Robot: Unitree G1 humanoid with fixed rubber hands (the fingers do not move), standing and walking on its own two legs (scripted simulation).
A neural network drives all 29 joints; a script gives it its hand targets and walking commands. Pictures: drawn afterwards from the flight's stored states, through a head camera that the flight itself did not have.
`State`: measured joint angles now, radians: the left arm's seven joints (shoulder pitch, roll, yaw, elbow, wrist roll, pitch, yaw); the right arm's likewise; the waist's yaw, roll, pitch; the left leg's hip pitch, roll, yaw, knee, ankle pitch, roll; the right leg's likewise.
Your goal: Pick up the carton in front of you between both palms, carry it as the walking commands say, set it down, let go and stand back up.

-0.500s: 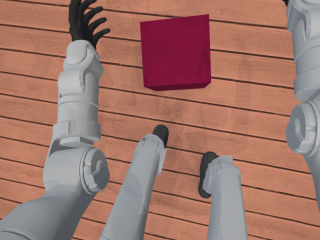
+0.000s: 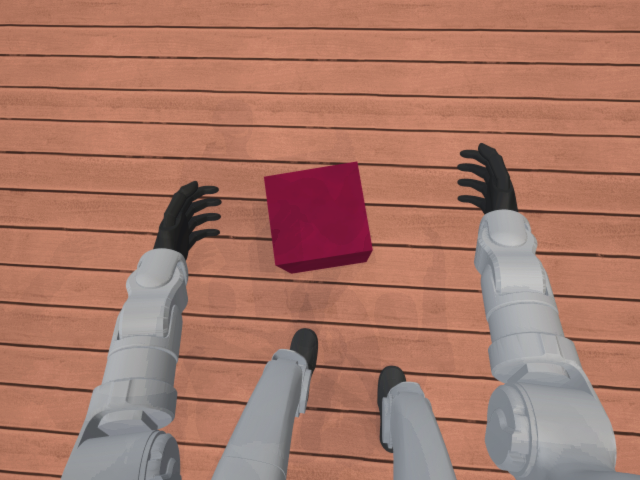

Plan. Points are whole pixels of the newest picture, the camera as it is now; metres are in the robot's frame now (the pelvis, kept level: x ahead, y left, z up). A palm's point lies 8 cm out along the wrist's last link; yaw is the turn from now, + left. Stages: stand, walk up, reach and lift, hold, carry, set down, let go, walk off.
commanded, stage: let go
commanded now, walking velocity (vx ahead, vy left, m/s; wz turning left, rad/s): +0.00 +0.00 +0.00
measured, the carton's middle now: (320, 223) +0.48 +0.12 -0.58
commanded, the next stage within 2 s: stand in 1.14 s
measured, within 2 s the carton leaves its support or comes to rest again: neither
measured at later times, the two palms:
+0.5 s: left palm (102, 372) +0.20 +0.25 +0.00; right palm (578, 327) +0.32 -0.19 -0.02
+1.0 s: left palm (117, 360) +0.22 +0.23 +0.01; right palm out of the picture +0.24 -0.24 +0.01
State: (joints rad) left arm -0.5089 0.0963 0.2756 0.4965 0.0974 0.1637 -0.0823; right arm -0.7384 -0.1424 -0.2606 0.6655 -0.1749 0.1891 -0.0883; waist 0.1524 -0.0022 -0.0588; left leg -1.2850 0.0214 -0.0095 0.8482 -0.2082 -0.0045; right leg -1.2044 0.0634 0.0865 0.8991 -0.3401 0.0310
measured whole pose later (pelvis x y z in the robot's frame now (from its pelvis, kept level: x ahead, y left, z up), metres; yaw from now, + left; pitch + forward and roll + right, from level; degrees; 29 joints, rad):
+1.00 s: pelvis +0.07 -0.02 +0.07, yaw +4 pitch -2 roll +1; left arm 0.23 0.23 0.03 0.40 0.01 0.18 -0.03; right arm 0.24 -0.21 -0.02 0.47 0.02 0.06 0.02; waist 0.00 -0.03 0.04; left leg -0.21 -0.01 -0.05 0.46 -0.23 -0.03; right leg -0.10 0.02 0.05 0.48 -0.35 -0.01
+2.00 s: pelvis +0.06 +0.02 +0.07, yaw +4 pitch -3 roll -1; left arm 0.27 0.33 0.04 0.79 0.01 -0.01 0.04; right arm 0.17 -0.28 -0.06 0.86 -0.02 -0.01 -0.02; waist -0.01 -0.04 0.04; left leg -0.23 -0.04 -0.02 0.52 -0.24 0.03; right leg -0.08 -0.01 0.07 0.45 -0.32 0.04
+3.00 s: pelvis +0.04 +0.01 +0.08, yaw +4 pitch -3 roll +0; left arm 0.22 0.36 0.02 0.94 0.00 -0.02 0.03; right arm 0.15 -0.33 -0.02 1.01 0.00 -0.01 -0.02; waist -0.01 -0.02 0.05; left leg -0.20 -0.03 -0.04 0.42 -0.17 0.01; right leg -0.07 -0.01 0.05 0.38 -0.26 0.03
